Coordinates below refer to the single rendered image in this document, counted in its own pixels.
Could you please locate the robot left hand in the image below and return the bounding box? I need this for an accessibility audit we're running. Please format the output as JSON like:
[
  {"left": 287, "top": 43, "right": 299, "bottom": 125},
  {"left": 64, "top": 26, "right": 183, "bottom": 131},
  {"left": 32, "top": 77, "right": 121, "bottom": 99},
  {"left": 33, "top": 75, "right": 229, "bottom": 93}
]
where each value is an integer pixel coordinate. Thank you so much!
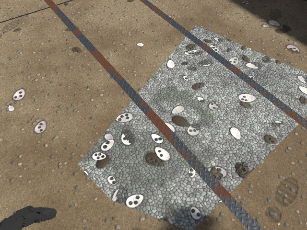
[{"left": 0, "top": 205, "right": 57, "bottom": 230}]

